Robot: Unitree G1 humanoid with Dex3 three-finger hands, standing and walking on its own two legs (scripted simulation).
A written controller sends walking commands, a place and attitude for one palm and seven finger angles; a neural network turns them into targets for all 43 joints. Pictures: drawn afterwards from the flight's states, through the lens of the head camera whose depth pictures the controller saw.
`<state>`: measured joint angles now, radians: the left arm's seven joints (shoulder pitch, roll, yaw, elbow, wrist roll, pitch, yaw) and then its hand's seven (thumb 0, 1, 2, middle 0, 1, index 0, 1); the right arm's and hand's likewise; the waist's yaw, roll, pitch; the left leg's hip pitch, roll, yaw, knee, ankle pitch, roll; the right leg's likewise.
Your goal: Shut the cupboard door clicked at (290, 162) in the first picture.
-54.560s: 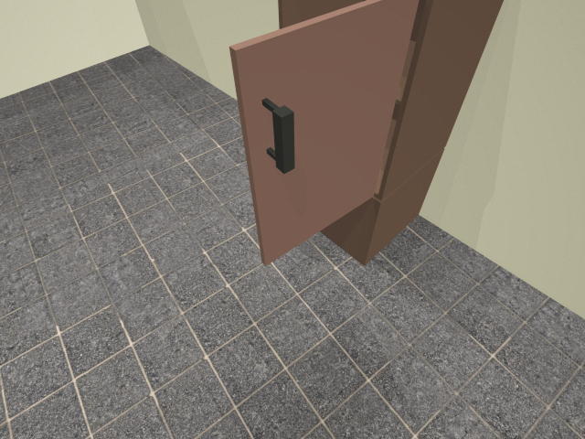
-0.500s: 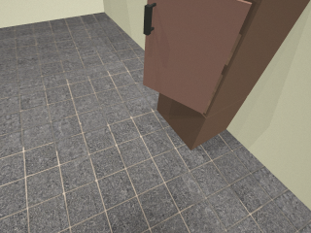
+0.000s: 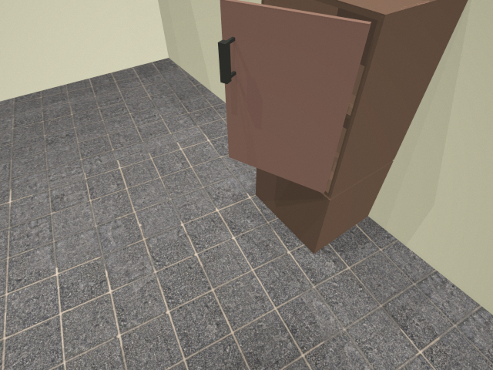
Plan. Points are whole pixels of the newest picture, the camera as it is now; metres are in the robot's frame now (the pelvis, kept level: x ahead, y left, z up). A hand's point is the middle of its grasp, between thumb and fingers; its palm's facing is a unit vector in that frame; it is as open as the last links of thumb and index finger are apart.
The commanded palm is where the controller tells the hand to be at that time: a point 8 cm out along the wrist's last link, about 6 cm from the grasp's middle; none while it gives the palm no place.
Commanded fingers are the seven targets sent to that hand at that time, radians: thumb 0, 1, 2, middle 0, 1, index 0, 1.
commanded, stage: let the arm hang, fingers relaxed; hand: left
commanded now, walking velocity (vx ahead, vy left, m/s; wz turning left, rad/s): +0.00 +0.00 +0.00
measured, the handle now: (228, 60) +0.96 +0.11 +0.09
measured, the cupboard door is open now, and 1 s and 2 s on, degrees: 25 25 25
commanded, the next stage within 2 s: look to check the result in 0.22 s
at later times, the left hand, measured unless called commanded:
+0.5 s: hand out of the picture +0.06 +0.20 -0.17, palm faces +0.00 -0.97 -0.26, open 7.4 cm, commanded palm none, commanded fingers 0.00 0.90 0.90 -0.20 -0.30 -0.20 -0.30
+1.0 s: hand out of the picture +0.08 +0.20 -0.17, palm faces +0.02 -0.96 -0.27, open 7.4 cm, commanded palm none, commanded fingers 0.00 0.90 0.90 -0.20 -0.30 -0.20 -0.30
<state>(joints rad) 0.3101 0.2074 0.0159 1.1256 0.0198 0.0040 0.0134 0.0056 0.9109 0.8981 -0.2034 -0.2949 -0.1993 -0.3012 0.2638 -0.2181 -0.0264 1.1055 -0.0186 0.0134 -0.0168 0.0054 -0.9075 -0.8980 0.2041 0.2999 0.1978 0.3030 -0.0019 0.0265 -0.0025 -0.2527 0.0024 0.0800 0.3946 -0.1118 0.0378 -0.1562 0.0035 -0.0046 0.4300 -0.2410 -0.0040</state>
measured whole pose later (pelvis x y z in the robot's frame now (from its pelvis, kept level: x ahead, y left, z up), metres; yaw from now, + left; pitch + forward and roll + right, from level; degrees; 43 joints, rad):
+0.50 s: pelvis +0.03 -0.01 +0.00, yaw +0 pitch -1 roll +0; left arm 0.20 0.24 0.02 1.13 0.01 -0.01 0.01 0.01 0.91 0.90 -0.21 -0.30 -0.20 -0.30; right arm 0.21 -0.24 -0.02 1.13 -0.02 0.00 -0.02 0.01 -0.91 -0.90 0.20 0.30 0.20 0.30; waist -0.01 0.01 0.04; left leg -0.21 0.02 0.07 0.37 -0.14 0.02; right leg -0.09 0.02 -0.01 0.35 -0.24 -0.02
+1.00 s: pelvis +0.05 -0.01 +0.00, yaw +1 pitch -1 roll +0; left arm 0.19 0.25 0.01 1.13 0.01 0.00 0.02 0.01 0.91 0.90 -0.21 -0.30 -0.20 -0.30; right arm 0.16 -0.26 -0.01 1.11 -0.02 0.01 -0.02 0.00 -0.91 -0.90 0.20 0.30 0.20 0.30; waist -0.01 0.00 0.04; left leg -0.19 0.00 0.06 0.37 -0.16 0.02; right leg -0.06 0.01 -0.02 0.34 -0.26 -0.01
